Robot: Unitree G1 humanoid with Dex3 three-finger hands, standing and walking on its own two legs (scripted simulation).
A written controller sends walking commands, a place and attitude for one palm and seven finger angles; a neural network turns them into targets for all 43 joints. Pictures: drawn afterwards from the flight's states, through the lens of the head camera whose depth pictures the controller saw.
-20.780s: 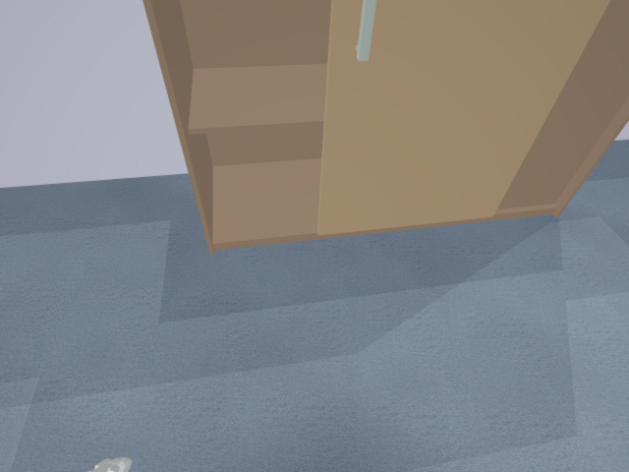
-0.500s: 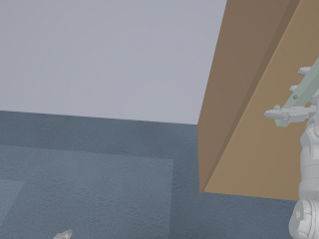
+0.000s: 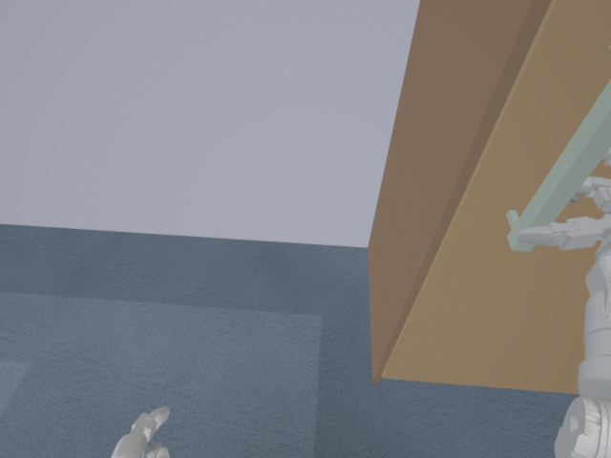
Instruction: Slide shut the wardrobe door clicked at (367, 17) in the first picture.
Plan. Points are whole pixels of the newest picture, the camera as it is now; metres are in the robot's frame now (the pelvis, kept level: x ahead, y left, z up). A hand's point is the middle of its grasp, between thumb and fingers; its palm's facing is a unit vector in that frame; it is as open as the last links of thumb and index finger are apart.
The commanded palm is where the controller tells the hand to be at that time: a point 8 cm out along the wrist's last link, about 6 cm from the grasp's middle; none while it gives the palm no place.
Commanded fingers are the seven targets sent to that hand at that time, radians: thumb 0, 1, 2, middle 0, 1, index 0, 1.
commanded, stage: slip the hand off the handle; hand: right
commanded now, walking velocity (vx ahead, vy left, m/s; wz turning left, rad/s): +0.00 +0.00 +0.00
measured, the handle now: (562, 160) +0.45 -0.28 +0.19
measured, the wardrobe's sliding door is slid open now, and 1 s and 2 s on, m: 0.00 0.00 0.00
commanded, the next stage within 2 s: draw the hand back to the body in 0.96 s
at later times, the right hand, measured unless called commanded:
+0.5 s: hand (609, 216) +0.39 -0.33 +0.15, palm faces +0.40 +0.91 -0.14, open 14.6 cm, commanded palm +0.33 -0.36 +0.16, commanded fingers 0.00 0.55 -0.20 0.25 1.15 0.25 1.15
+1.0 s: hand out of the picture +0.31 -0.32 +0.15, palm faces +0.44 +0.88 -0.16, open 14.7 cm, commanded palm +0.27 -0.35 +0.16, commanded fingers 0.00 0.55 -0.20 0.25 1.15 0.25 1.15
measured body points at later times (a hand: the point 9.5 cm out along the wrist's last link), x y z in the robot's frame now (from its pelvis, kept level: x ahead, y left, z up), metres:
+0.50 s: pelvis +0.01 -0.01 +0.00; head +0.03 -0.01 +0.45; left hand +0.08 +0.26 -0.11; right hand +0.36 -0.37 +0.16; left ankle +0.02 +0.14 -0.73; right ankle +0.00 -0.13 -0.73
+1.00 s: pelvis +0.02 +0.01 +0.00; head +0.02 +0.02 +0.45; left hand +0.20 +0.24 -0.08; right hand +0.28 -0.37 +0.16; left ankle +0.02 +0.14 -0.73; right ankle +0.00 -0.13 -0.73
